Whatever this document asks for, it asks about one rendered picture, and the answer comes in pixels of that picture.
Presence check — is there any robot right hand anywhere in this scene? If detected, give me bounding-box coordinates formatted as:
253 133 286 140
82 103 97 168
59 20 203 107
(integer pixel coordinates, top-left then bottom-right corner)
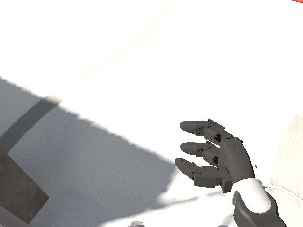
175 119 257 193

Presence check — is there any robot right forearm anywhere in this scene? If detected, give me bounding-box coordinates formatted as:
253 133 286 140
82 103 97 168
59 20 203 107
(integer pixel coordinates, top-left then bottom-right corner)
229 178 287 227

